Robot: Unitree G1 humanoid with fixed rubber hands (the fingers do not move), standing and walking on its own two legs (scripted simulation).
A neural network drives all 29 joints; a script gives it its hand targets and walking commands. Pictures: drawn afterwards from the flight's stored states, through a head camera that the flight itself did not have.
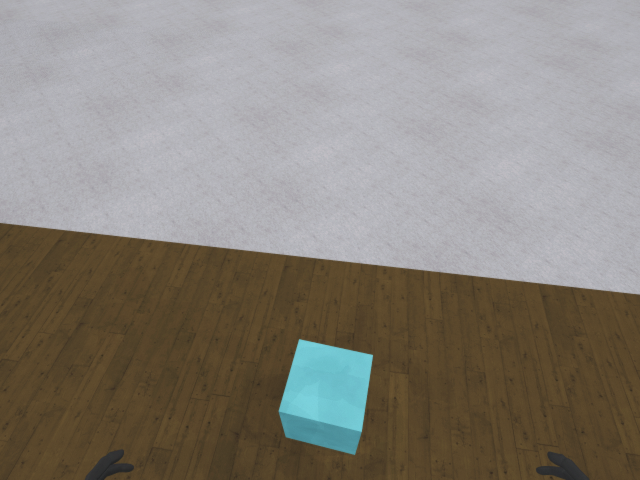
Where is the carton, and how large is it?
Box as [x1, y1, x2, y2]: [279, 339, 372, 454]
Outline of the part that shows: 299,339 279,408 279,414 285,435 287,437 354,454 361,432 372,355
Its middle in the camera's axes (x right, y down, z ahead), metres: +0.03 +0.45 +1.10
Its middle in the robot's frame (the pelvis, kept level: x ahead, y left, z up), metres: +0.42 +0.00 -0.66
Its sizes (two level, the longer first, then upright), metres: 0.210 0.200 0.250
